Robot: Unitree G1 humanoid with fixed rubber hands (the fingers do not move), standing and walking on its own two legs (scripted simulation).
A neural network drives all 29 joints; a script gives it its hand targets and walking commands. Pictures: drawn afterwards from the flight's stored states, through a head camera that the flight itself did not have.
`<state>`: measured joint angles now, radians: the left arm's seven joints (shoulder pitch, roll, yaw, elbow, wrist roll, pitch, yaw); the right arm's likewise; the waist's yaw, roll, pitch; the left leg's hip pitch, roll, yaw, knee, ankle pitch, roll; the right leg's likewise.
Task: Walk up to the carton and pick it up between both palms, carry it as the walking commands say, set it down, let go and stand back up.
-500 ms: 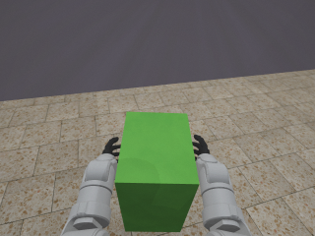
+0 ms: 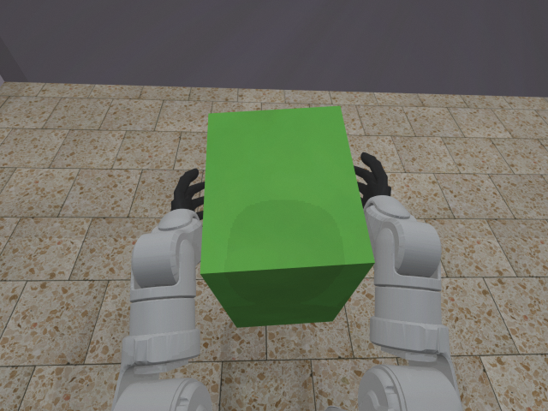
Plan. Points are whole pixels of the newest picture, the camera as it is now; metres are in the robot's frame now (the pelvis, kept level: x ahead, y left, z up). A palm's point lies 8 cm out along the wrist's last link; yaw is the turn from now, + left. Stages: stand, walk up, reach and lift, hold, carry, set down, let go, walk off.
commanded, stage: carry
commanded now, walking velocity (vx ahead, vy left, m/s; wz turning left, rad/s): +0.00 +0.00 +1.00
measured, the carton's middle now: (280, 234) +0.36 -0.02 +0.06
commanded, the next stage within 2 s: none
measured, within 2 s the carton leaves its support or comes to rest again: neither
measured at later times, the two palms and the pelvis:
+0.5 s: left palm (43, 288) +0.28 +0.28 +0.06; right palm (229, 211) +0.39 +0.05 +0.08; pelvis +0.01 +0.03 +0.00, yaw +26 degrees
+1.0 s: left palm out of the picture +0.13 +0.40 +0.09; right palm (57, 222) +0.34 +0.26 +0.12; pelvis +0.05 +0.06 -0.01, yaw +55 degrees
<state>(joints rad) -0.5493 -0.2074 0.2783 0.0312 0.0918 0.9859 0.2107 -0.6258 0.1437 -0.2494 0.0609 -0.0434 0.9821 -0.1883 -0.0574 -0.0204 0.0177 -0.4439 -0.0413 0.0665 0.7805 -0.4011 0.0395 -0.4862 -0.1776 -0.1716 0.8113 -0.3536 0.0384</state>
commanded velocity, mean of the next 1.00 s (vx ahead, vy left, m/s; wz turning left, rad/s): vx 0.00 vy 0.00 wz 1.00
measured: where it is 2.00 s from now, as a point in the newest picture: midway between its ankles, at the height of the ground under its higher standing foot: outside the picture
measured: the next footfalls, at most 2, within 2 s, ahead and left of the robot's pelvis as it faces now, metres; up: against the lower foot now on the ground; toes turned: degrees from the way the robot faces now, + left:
right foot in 0.24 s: +0.04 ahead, -0.13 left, +0.00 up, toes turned +10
right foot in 0.72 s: +0.09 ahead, -0.09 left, +0.00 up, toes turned +37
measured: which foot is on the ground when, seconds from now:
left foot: down 0.00-0.78, up 0.80-0.88, down 0.90-1.00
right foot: down 0.00-0.00, up 0.02-0.22, down 0.24-0.46, up 0.48-0.70, down 0.72-0.96, up 0.98-1.00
